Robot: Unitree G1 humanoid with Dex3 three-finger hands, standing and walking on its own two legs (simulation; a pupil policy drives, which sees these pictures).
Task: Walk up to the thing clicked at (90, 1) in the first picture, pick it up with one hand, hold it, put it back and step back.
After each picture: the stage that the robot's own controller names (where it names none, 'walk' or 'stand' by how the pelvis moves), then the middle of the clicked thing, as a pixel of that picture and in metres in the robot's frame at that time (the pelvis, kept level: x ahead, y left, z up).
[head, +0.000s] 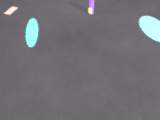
stand; (91, 5) +2.00 -0.13 -0.66
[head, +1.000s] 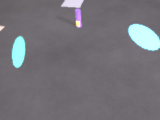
walk; (78, 18) +1.85 +0.19 -0.64
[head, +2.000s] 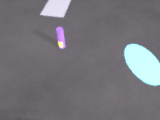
walk; (60, 38) +1.23 +0.31 -0.64
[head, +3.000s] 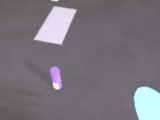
walk; (56, 78) +0.75 +0.24 -0.63
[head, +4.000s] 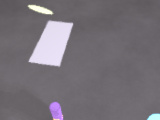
walk; (56, 113) +0.47 +0.19 -0.64
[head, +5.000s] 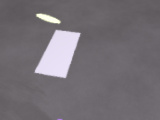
stand; out of the picture +0.38 +0.18 -0.65
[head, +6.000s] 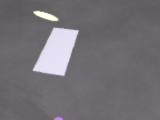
stand; out of the picture +0.38 +0.18 -0.66
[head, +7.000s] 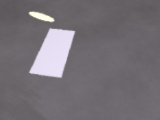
stand; out of the picture +0.36 +0.19 -0.66
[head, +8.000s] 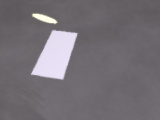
stand; out of the picture +0.35 +0.18 -0.66
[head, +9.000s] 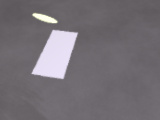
stand; out of the picture +0.36 +0.18 -0.66
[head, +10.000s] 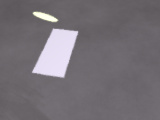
go down; out of the picture +0.36 +0.18 -0.66
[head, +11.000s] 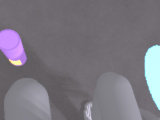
go down; (14, 51) +0.45 +0.23 -0.24
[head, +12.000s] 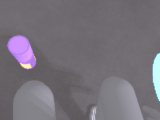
close in; (24, 55) +0.44 +0.22 -0.26
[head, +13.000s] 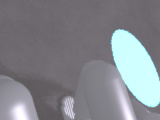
close in; out of the picture +0.43 +0.27 -0.16
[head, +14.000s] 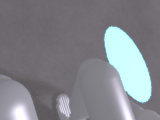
lift; out of the picture +0.42 +0.27 -0.16
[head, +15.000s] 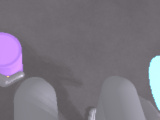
lift; (8, 62) +0.35 +0.25 -0.03
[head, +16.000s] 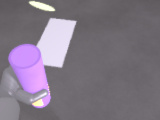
hold; (34, 81) +0.32 +0.16 +0.08
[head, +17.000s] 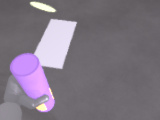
hold; (37, 87) +0.31 +0.16 +0.05
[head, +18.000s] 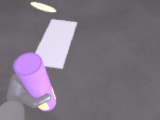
hold; (39, 86) +0.31 +0.16 +0.04
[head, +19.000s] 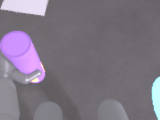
crouch; (28, 62) +0.39 +0.17 -0.03
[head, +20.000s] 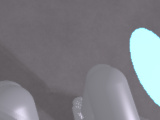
lower; out of the picture +0.44 +0.26 -0.12
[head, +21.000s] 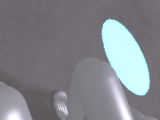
lower; out of the picture +0.43 +0.28 -0.16
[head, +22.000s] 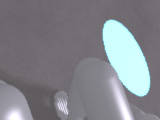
lower; out of the picture +0.43 +0.28 -0.16
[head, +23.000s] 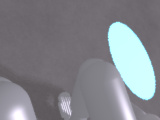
lower; out of the picture +0.42 +0.28 -0.16
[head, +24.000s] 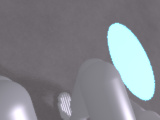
rest; out of the picture +0.41 +0.28 -0.16
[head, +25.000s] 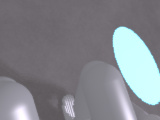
open; out of the picture +0.41 +0.25 -0.17
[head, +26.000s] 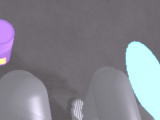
stand; out of the picture +0.42 +0.24 -0.18
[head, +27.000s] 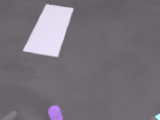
stand; (56, 116) +0.37 +0.15 -0.55
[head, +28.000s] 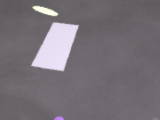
stand; out of the picture +0.37 +0.16 -0.60
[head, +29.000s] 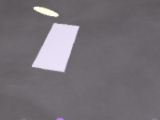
stand; out of the picture +0.36 +0.16 -0.60
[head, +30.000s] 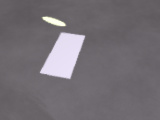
stand; out of the picture +0.39 +0.14 -0.66
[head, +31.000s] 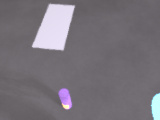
walk; (65, 99) +0.49 +0.16 -0.62
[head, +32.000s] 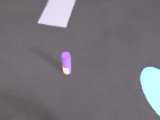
walk; (66, 63) +0.79 +0.13 -0.62
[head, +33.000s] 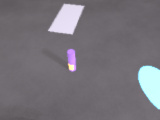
stand; (71, 60) +1.02 +0.14 -0.64
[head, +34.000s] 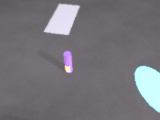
stand; (68, 62) +0.99 +0.16 -0.66
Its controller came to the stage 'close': yes
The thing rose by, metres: 0.69
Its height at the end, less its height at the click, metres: +0.00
